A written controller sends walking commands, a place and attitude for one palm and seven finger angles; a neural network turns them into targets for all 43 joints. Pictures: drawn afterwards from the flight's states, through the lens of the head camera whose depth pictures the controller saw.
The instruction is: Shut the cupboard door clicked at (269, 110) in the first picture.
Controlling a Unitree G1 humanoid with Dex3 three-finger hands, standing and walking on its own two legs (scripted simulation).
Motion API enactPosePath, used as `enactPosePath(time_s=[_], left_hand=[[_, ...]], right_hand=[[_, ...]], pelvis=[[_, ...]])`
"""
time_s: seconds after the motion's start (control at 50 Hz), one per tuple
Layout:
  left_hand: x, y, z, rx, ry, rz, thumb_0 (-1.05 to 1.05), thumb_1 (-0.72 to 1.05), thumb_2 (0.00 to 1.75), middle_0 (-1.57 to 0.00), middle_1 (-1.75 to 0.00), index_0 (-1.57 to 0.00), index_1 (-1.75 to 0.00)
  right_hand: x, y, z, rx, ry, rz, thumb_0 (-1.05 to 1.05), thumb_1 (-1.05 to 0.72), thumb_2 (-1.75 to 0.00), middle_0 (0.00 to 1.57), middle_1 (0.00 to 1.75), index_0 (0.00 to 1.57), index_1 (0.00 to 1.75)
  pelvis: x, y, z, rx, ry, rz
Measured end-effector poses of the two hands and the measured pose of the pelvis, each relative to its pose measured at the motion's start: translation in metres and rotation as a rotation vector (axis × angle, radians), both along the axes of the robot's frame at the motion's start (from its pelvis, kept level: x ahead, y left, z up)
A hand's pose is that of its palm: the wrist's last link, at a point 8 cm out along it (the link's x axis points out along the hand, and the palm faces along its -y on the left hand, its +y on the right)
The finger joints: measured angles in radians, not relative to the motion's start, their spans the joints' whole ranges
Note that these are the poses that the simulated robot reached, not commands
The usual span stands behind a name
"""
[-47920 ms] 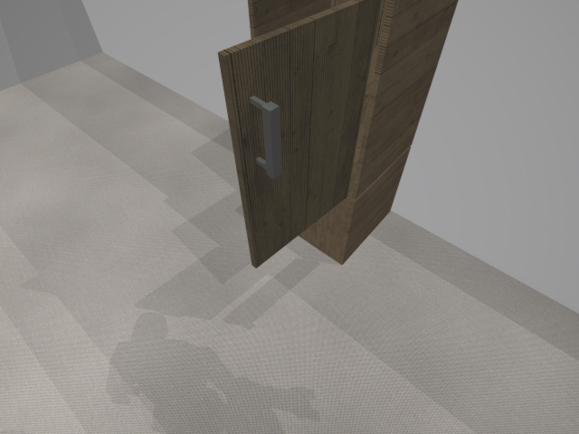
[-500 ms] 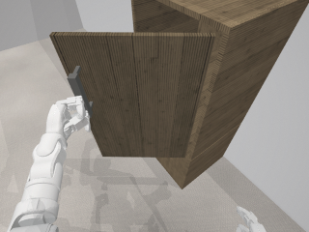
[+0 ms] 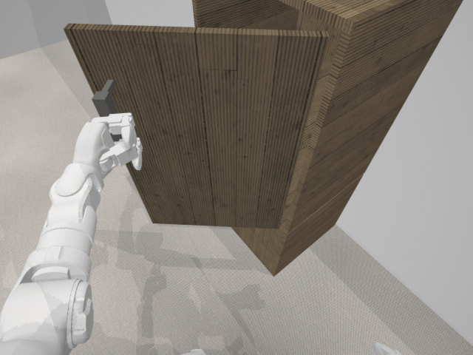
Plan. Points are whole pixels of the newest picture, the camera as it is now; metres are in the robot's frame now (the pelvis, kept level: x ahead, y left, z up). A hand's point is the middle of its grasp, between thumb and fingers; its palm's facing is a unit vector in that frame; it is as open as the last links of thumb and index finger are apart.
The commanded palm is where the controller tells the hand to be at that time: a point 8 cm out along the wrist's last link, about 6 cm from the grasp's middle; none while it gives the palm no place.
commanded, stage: push the door shut along its arc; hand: left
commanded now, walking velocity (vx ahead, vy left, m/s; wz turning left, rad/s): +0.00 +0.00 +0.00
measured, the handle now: (119, 123) +0.50 +0.22 +0.11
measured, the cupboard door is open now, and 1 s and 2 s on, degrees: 49 35 19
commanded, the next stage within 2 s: pull the fist back off the door in 1.32 s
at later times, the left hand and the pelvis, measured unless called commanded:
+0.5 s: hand (167, 117) +0.50 +0.13 +0.12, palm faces -0.24 -0.97 +0.00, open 3.1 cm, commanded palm +0.49 +0.20 +0.12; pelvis +0.01 +0.00 -0.01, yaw -2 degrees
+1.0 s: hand (173, 106) +0.53 +0.13 +0.12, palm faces -0.33 -0.94 +0.00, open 3.2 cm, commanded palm +0.55 +0.17 +0.12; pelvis +0.01 +0.00 -0.02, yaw -1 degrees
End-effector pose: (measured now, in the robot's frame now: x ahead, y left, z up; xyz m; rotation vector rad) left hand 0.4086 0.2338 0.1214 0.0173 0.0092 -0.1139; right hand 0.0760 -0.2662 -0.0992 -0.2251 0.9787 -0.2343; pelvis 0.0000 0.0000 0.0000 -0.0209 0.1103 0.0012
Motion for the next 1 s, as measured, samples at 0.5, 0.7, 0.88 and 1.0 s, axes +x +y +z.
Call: enactPosePath(time_s=[0.5, 0.7, 0.88, 1.0], left_hand=[[0.087, -0.044, 0.002, -0.015, 0.024, -0.130, 0.02, 0.90, 0.90, -1.30, -1.50, -1.30, -1.50], [0.102, -0.040, 0.002, -0.008, 0.046, -0.167, 0.01, 0.87, 0.89, -1.30, -1.50, -1.30, -1.50], [0.115, -0.044, 0.003, -0.005, 0.052, -0.209, 0.02, 0.89, 0.91, -1.30, -1.50, -1.30, -1.50], [0.123, -0.051, 0.004, -0.003, 0.057, -0.227, 0.02, 0.93, 0.94, -1.30, -1.50, -1.30, -1.50]], right_hand=[[-0.071, -0.004, -0.011, -0.017, 0.188, -0.125, 0.00, -0.91, -0.89, 0.20, 0.30, 0.21, 0.30], [-0.079, -0.009, -0.013, -0.024, 0.249, -0.146, 0.00, -0.91, -0.89, 0.20, 0.30, 0.21, 0.30], [-0.073, -0.017, -0.013, -0.063, 0.255, -0.131, 0.00, -0.91, -0.89, 0.20, 0.30, 0.21, 0.30], [-0.073, -0.018, -0.016, -0.073, 0.269, -0.120, 0.00, -0.91, -0.89, 0.20, 0.30, 0.21, 0.30]], pelvis=[[0.006, 0.003, -0.010, -0.003, 0.115, -0.034], [0.011, -0.002, -0.013, -0.009, 0.142, -0.033], [0.010, -0.003, -0.017, -0.020, 0.175, -0.019], [0.010, -0.002, -0.021, -0.022, 0.193, -0.013]])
